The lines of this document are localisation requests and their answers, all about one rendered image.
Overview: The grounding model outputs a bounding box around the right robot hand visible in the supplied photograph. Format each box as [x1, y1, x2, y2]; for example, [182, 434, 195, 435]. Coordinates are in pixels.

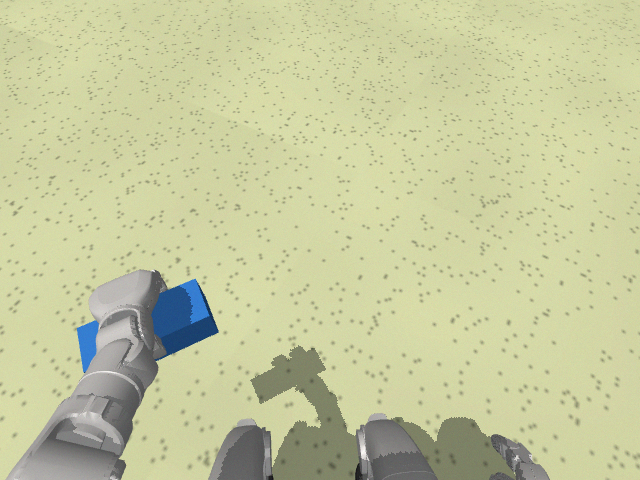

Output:
[489, 434, 550, 480]

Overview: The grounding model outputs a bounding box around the left robot arm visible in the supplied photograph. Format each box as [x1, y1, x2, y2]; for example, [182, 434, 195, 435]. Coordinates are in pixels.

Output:
[6, 305, 158, 480]

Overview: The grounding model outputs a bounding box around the left robot hand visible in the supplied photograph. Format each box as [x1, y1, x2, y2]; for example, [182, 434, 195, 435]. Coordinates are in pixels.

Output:
[89, 269, 168, 359]

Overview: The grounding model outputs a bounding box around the carton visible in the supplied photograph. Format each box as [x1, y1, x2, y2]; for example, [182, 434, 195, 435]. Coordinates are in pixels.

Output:
[77, 278, 219, 373]

